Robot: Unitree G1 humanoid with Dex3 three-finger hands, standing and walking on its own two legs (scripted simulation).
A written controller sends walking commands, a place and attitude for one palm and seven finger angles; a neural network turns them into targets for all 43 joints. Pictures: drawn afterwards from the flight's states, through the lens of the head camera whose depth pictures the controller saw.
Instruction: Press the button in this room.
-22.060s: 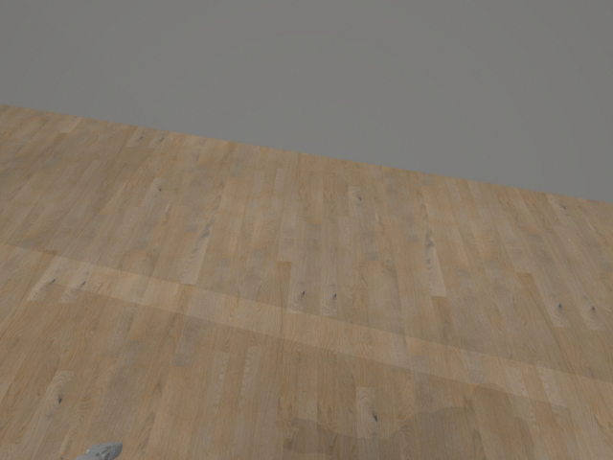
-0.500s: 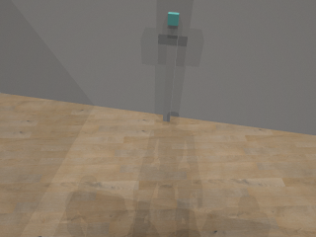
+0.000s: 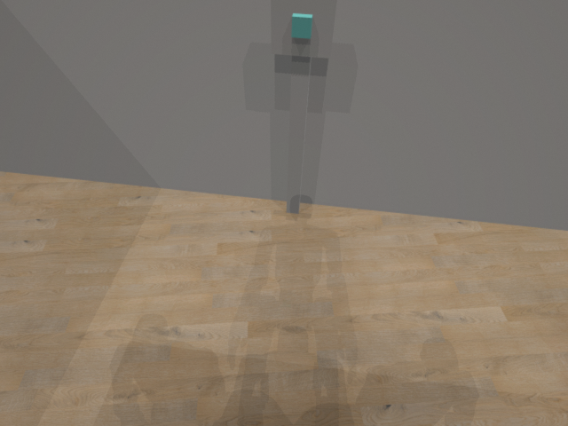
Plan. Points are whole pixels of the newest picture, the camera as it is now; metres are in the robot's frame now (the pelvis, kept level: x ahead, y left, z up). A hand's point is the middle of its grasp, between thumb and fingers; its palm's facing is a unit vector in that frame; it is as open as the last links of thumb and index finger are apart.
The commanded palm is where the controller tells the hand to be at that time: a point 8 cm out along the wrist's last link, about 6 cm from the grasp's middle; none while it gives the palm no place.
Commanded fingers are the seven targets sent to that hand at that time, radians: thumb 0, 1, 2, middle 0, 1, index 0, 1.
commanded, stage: walk to a spot facing it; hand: left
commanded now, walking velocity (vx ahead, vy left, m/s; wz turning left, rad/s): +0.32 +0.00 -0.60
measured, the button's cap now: (302, 25) +1.12 +0.02 +0.09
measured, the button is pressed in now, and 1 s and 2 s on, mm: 0 0 0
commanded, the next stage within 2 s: turn to face it in 0.82 s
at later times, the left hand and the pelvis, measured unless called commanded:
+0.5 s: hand out of the picture +0.15 +0.13 -0.16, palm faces -0.15 -0.97 -0.20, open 7.3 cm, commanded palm none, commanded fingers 0.00 0.90 0.90 -0.20 -0.30 -0.20 -0.30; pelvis +0.13 -0.05 +0.00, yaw -13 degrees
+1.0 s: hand (243, 245) +0.51 +0.13 -0.17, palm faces -0.40 -0.89 -0.23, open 7.3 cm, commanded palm none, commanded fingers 0.00 0.90 0.90 -0.20 -0.30 -0.20 -0.30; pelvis +0.33 -0.02 +0.00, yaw -27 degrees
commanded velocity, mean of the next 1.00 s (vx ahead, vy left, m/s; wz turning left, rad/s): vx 0.21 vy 0.00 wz -0.37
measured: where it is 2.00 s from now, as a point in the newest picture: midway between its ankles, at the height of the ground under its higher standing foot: (303, 392)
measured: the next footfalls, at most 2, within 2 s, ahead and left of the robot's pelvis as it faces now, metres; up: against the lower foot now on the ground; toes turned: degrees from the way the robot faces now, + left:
left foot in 0.70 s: +0.40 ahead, +0.05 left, +0.00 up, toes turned -10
right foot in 1.16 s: +0.37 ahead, -0.21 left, +0.00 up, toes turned -32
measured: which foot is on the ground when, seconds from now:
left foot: down 0.00-0.26, up 0.28-0.68, down 0.70-1.00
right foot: down 0.00-0.72, up 0.74-1.00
